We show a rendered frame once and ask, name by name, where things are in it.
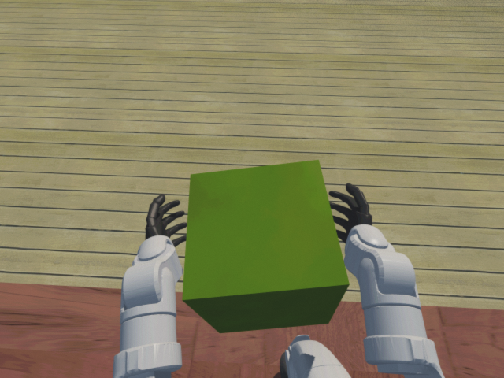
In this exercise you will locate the carton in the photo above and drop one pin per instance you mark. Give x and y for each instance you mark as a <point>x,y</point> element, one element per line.
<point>262,250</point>

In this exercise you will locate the right robot thigh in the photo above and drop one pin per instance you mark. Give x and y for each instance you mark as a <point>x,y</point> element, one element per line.
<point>311,359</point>

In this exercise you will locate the robot left hand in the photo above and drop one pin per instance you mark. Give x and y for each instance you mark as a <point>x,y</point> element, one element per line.
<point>156,225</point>

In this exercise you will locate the robot right hand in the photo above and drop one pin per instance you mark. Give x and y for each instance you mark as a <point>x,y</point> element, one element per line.
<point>357,214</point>

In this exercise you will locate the right robot shin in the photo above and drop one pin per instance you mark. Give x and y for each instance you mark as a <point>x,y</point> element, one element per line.
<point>300,338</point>

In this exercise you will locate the left robot forearm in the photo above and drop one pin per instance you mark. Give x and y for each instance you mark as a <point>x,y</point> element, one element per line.
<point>148,346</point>

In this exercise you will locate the right robot forearm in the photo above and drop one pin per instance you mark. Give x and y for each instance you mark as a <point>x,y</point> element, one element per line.
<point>396,338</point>

